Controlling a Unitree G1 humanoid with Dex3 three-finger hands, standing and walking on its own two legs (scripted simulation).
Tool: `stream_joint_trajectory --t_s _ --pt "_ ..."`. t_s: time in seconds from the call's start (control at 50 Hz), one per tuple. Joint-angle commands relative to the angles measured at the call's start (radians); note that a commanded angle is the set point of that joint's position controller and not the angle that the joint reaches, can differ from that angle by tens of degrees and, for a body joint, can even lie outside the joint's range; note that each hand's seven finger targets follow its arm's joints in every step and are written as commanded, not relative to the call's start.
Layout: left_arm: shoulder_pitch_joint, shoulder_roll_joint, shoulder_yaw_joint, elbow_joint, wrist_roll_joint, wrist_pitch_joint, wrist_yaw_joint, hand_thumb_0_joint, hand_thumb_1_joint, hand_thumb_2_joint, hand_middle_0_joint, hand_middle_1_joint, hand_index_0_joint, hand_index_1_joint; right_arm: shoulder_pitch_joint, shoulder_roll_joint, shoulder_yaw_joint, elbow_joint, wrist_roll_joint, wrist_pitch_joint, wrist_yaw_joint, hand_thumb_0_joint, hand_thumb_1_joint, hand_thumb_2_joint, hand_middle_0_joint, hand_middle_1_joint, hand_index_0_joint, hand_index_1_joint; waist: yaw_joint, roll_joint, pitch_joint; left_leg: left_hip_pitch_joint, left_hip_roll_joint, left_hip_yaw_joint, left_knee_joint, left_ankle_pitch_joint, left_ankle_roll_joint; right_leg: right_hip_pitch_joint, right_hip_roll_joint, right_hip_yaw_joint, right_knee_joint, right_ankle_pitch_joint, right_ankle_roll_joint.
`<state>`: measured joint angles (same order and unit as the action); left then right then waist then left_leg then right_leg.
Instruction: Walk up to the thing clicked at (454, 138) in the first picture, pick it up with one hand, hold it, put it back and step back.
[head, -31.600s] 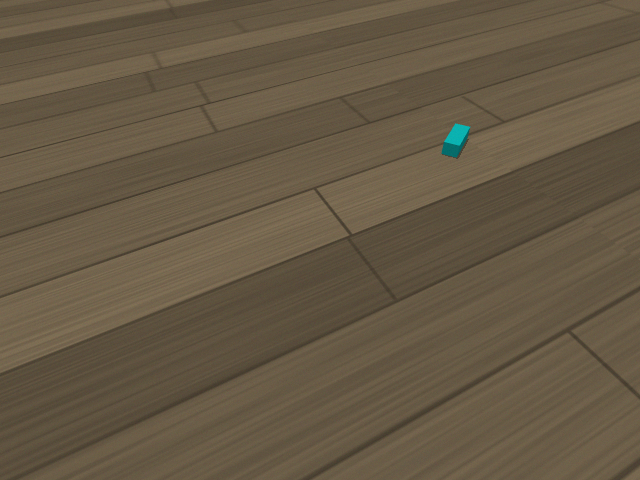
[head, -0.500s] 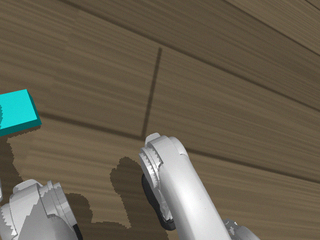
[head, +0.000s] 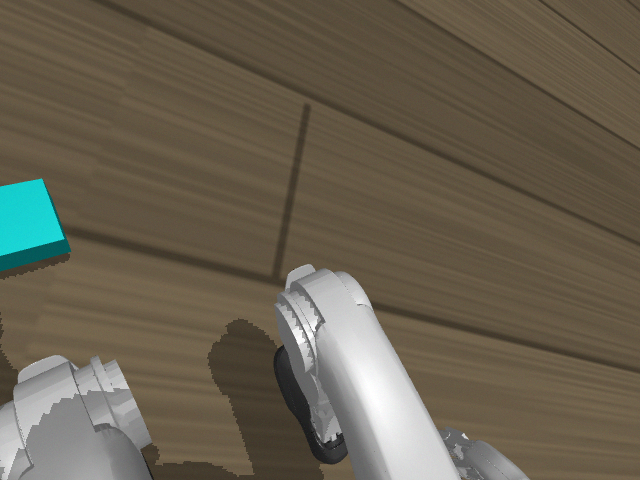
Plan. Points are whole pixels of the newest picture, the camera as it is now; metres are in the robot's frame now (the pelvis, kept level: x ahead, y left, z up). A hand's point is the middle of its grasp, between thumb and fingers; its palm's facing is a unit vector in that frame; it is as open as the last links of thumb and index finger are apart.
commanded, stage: close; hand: left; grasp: from above
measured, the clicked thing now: out of the picture +0.48 +0.29 -0.26
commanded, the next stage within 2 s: settle in 1.42 s
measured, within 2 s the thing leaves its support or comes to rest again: leaves its support in 1.88 s
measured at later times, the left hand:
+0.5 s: hand out of the picture +0.46 +0.29 -0.23, palm faces -0.43 -0.12 -0.89, open 11.5 cm
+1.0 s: hand out of the picture +0.46 +0.28 -0.23, palm faces -0.42 -0.11 -0.90, open 11.2 cm
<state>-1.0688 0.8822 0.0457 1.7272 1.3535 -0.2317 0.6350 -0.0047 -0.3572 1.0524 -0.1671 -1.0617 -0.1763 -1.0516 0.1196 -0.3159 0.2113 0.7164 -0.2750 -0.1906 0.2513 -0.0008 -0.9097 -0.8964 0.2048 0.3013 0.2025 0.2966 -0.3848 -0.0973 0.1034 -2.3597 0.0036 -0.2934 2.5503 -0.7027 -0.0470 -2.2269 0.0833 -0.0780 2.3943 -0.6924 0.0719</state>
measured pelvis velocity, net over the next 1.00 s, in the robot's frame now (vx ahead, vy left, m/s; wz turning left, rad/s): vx -0.01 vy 0.00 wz -0.02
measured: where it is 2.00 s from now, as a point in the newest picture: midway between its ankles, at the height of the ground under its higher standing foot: (238, 471)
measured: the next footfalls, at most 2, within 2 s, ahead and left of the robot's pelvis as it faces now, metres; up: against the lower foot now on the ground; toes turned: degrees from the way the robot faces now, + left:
none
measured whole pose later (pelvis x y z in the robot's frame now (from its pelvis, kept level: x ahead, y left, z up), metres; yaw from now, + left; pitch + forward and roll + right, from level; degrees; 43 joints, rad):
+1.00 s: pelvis -0.01 +0.00 +0.00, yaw -1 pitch +27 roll -14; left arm -1.08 0.94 0.06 1.74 1.29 -0.20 0.62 -0.01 -0.11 0.68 -0.45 -0.76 -0.47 -0.74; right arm 0.12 -0.34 0.26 0.68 -0.27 -0.24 0.26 0.00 -0.91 -0.90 0.20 0.30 0.20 0.30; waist -0.41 -0.11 0.15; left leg -2.35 0.01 -0.30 2.54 -0.69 -0.04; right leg -2.21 0.08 -0.09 2.37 -0.66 0.08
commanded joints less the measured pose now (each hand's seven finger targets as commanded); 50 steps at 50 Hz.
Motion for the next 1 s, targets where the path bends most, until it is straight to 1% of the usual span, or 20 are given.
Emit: stream_joint_trajectory --t_s 0.0,0.02,0.06,0.12,0.18,0.24,0.28,0.4,0.42,0.48,0.54,0.58,0.7,0.78,0.8,0.88,0.92,0.94,0.96,0.98 --pt "-0.293 0.156 0.005 -0.069 -0.012 0.030 0.060 0.000 -0.280 0.924 -0.194 -1.020 -0.219 -0.993 0.184 -0.323 -0.079 -0.002 0.000 -0.015 0.007 0.000 -0.898 -0.900 0.199 0.300 0.199 0.300 -0.068 0.485 -0.575 0.522 0.028 0.156 -0.268 0.179 0.045 0.273 0.014 -0.187 -0.208 0.271 -0.081" --pt "-0.287 0.187 0.026 -0.071 -0.020 0.036 0.068 0.000 -0.281 0.915 -0.187 -1.020 -0.213 -0.992 0.170 -0.329 -0.079 0.000 0.003 -0.018 0.007 0.000 -0.897 -0.900 0.199 0.300 0.199 0.300 -0.055 0.471 -0.585 0.514 0.031 0.148 -0.267 0.186 0.044 0.270 0.014 -0.188 -0.203 0.270 -0.081" --pt "-0.288 0.196 0.036 -0.052 -0.025 0.048 0.065 0.000 -0.263 0.898 -0.204 -1.015 -0.232 -0.985 0.171 -0.323 -0.063 -0.013 -0.001 -0.026 0.013 0.000 -0.901 -0.901 0.199 0.300 0.199 0.300 -0.070 0.463 -0.564 0.502 0.030 0.151 -0.254 0.172 0.049 0.276 0.011 -0.187 -0.202 0.267 -0.076" --pt "-0.297 0.237 0.062 -0.055 -0.036 0.055 0.062 0.000 -0.227 0.905 -0.246 -0.991 -0.267 -0.969 0.169 -0.330 -0.058 -0.013 0.003 -0.029 0.013 0.000 -0.901 -0.902 0.199 0.300 0.199 0.300 -0.066 0.468 -0.576 0.494 0.033 0.146 -0.260 0.169 0.049 0.287 0.013 -0.184 -0.208 0.260 -0.077" --pt "-0.286 0.231 0.051 -0.064 -0.047 0.054 0.040 0.000 -0.209 0.886 -0.269 -0.972 -0.288 -0.951 0.162 -0.330 -0.053 -0.020 0.000 -0.041 0.017 0.000 -0.904 -0.903 0.199 0.300 0.199 0.300 -0.070 0.480 -0.565 0.505 0.032 0.151 -0.251 0.160 0.049 0.297 0.010 -0.182 -0.200 0.253 -0.077" --pt "-0.295 0.273 0.072 -0.098 -0.052 0.047 0.031 0.000 -0.187 0.866 -0.296 -0.940 -0.312 -0.922 0.179 -0.343 -0.057 -0.016 0.002 -0.043 0.011 0.000 -0.905 -0.904 0.199 0.300 0.199 0.300 -0.065 0.507 -0.607 0.518 0.035 0.148 -0.253 0.180 0.048 0.328 0.016 -0.180 -0.214 0.272 -0.079" --pt "-0.293 0.270 0.074 -0.112 -0.057 0.037 0.028 0.000 -0.171 0.826 -0.298 -0.937 -0.322 -0.912 0.189 -0.335 -0.049 -0.007 -0.002 -0.037 0.011 0.000 -0.905 -0.905 0.199 0.300 0.199 0.300 -0.068 0.517 -0.617 0.529 0.037 0.142 -0.261 0.189 0.044 0.335 0.015 -0.188 -0.211 0.276 -0.081" --pt "-0.286 0.211 0.027 -0.117 -0.070 0.020 -0.005 0.000 -0.123 0.838 -0.343 -0.908 -0.360 -0.889 0.194 -0.325 -0.039 -0.003 -0.001 -0.036 0.013 0.000 -0.903 -0.904 0.199 0.300 0.199 0.300 -0.088 0.495 -0.589 0.515 0.035 0.141 -0.233 0.206 0.046 0.328 0.011 -0.196 -0.208 0.300 -0.078" --pt "-0.285 0.233 0.029 -0.122 -0.069 0.016 -0.001 0.000 -0.103 0.833 -0.360 -0.898 -0.377 -0.880 0.200 -0.331 -0.041 0.003 -0.003 -0.030 0.010 0.000 -0.902 -0.904 0.199 0.300 0.199 0.300 -0.086 0.499 -0.594 0.513 0.038 0.138 -0.251 0.198 0.046 0.342 0.017 -0.195 -0.219 0.293 -0.078" --pt "-0.252 0.209 0.015 -0.097 -0.063 0.014 -0.005 0.000 -0.053 0.827 -0.394 -0.899 -0.413 -0.878 0.196 -0.323 -0.036 -0.002 0.001 -0.030 0.013 0.000 -0.902 -0.904 0.199 0.300 0.199 0.300 -0.073 0.496 -0.571 0.522 0.036 0.139 -0.245 0.220 0.042 0.328 0.016 -0.201 -0.204 0.306 -0.081" --pt "-0.261 0.220 0.024 -0.097 -0.062 0.006 0.006 0.000 -0.050 0.795 -0.397 -0.874 -0.417 -0.852 0.196 -0.331 -0.033 -0.011 -0.002 -0.029 0.014 0.000 -0.902 -0.904 0.199 0.300 0.199 0.300 -0.074 0.489 -0.569 0.521 0.038 0.130 -0.254 0.225 0.040 0.324 0.017 -0.206 -0.206 0.305 -0.082" --pt "-0.259 0.222 0.011 -0.093 -0.061 0.007 0.009 0.000 -0.002 0.832 -0.446 -0.876 -0.460 -0.861 0.179 -0.329 -0.033 -0.017 0.002 -0.029 0.010 0.000 -0.903 -0.904 0.199 0.300 0.199 0.300 -0.071 0.487 -0.552 0.504 0.037 0.141 -0.258 0.183 0.044 0.329 0.019 -0.196 -0.218 0.282 -0.079" --pt "-0.279 0.252 0.040 -0.103 -0.052 0.019 0.033 0.000 0.060 0.813 -0.496 -0.840 -0.508 -0.827 0.199 -0.345 -0.042 -0.022 -0.001 -0.037 0.009 0.000 -0.904 -0.905 0.199 0.300 0.199 0.300 -0.077 0.492 -0.581 0.522 0.039 0.135 -0.266 0.197 0.043 0.341 0.018 -0.198 -0.224 0.293 -0.079" --pt "-0.280 0.236 0.028 -0.095 -0.056 0.028 0.032 0.000 0.105 0.798 -0.529 -0.822 -0.542 -0.808 0.193 -0.343 -0.049 -0.022 0.000 -0.039 0.006 0.000 -0.903 -0.904 0.199 0.300 0.199 0.300 -0.081 0.484 -0.571 0.511 0.038 0.141 -0.267 0.162 0.045 0.332 0.017 -0.193 -0.231 0.268 -0.078" --pt "-0.299 0.220 0.009 -0.108 -0.060 0.031 0.027 0.000 0.123 0.779 -0.539 -0.820 -0.555 -0.803 0.185 -0.345 -0.047 -0.025 0.001 -0.046 0.007 0.000 -0.904 -0.905 0.199 0.300 0.199 0.300 -0.087 0.500 -0.560 0.504 0.037 0.144 -0.266 0.154 0.045 0.322 0.015 -0.192 -0.228 0.259 -0.079" --pt "-0.273 0.246 0.029 -0.074 -0.071 0.035 0.024 0.000 0.164 0.795 -0.591 -0.786 -0.597 -0.779 0.184 -0.342 -0.040 -0.022 0.010 -0.045 0.004 0.000 -0.905 -0.905 0.199 0.300 0.199 0.300 -0.085 0.467 -0.540 0.488 0.040 0.136 -0.275 0.140 0.045 0.326 0.015 -0.192 -0.238 0.241 -0.079" --pt "-0.274 0.230 0.016 -0.082 -0.068 0.034 0.014 0.000 0.198 0.777 -0.612 -0.775 -0.621 -0.766 0.185 -0.343 -0.043 -0.025 0.008 -0.046 0.006 0.000 -0.903 -0.904 0.199 0.300 0.199 0.300 -0.084 0.469 -0.545 0.500 0.039 0.136 -0.273 0.149 0.045 0.322 0.015 -0.193 -0.231 0.250 -0.080" --pt "-0.277 0.249 0.033 -0.094 -0.070 0.032 0.019 0.000 0.207 0.773 -0.621 -0.776 -0.630 -0.766 0.191 -0.348 -0.047 -0.026 0.008 -0.043 0.002 0.000 -0.904 -0.905 0.199 0.300 0.199 0.300 -0.074 0.475 -0.571 0.505 0.040 0.136 -0.278 0.163 0.045 0.334 0.018 -0.193 -0.238 0.262 -0.079" --pt "-0.267 0.225 0.010 -0.076 -0.068 0.035 0.012 0.000 0.214 0.768 -0.629 -0.766 -0.637 -0.758 0.183 -0.341 -0.045 -0.029 0.009 -0.044 0.003 0.000 -0.905 -0.905 0.199 0.300 0.199 0.300 -0.079 0.476 -0.558 0.508 0.038 0.142 -0.270 0.161 0.045 0.333 0.015 -0.188 -0.233 0.261 -0.080" --pt "-0.269 0.237 0.022 -0.079 -0.076 0.034 0.014 0.000 0.226 0.754 -0.628 -0.770 -0.641 -0.756 0.188 -0.337 -0.036 -0.026 0.009 -0.045 0.003 0.000 -0.904 -0.905 0.199 0.300 0.199 0.300 -0.080 0.463 -0.560 0.496 0.039 0.141 -0.268 0.164 0.047 0.342 0.016 -0.190 -0.240 0.267 -0.077"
